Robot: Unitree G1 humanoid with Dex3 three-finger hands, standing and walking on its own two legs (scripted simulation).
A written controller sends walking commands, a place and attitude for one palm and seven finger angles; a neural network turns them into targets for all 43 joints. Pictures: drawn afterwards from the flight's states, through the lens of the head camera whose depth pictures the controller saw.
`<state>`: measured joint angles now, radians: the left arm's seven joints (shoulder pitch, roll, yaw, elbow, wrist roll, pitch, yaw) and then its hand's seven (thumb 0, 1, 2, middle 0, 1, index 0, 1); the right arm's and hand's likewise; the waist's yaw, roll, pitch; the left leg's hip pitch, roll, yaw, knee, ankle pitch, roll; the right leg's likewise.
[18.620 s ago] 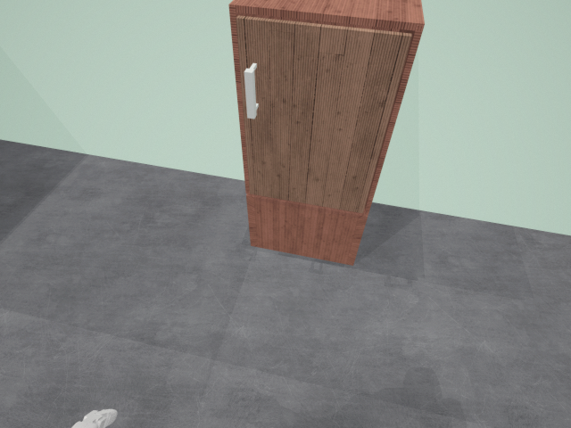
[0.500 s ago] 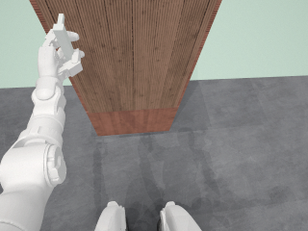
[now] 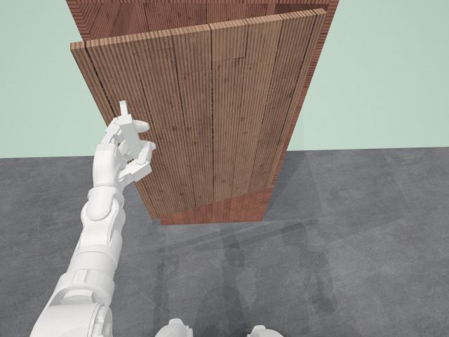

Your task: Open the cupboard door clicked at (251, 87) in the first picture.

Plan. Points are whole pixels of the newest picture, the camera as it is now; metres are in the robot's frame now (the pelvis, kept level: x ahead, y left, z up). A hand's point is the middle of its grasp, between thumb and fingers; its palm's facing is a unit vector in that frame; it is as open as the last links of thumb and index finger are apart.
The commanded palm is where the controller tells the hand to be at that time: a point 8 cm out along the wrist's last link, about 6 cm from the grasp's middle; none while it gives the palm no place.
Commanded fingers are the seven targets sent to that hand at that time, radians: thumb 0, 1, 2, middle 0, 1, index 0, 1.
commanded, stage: pull the door open along its arc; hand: left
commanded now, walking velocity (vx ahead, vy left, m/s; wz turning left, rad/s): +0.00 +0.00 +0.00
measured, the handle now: (133, 136) +0.47 +0.17 +0.07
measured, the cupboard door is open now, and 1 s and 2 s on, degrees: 15 39 44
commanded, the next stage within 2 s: open thumb and fingers to let go in 0.54 s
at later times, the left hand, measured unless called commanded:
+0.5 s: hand (197, 219) +0.30 +0.04 +0.06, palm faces +0.36 -0.93 -0.01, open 6.1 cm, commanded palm +0.24 +0.07 +0.06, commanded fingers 0.00 0.90 0.90 -0.40 -1.35 -0.40 -1.35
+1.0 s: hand (198, 222) +0.30 +0.04 +0.05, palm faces +0.38 -0.93 -0.02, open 9.2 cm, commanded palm +0.25 +0.07 +0.06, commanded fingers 0.00 -0.43 0.33 -0.31 -1.21 -0.31 -1.21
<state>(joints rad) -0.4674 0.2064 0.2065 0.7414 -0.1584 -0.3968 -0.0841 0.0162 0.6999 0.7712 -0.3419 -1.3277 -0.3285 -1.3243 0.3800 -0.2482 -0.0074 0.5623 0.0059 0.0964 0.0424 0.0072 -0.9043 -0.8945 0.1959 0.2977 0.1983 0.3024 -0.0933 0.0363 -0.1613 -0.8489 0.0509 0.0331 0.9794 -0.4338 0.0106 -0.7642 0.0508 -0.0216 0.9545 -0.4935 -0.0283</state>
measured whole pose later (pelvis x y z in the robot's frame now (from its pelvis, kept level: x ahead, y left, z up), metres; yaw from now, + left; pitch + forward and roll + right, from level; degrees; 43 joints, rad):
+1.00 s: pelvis -0.01 -0.04 +0.00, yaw +5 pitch +12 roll +1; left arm -0.01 -0.11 -0.22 0.27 0.07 -0.27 0.56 0.01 0.19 0.60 -0.35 -1.27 -0.36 -1.28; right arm 0.20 -0.19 -0.01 0.58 -0.07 0.01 0.03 0.01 -0.90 -0.89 0.19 0.30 0.20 0.30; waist -0.01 0.04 -0.14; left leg -0.75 0.01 -0.04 0.95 -0.40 -0.04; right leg -0.67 0.02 -0.09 0.99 -0.53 -0.08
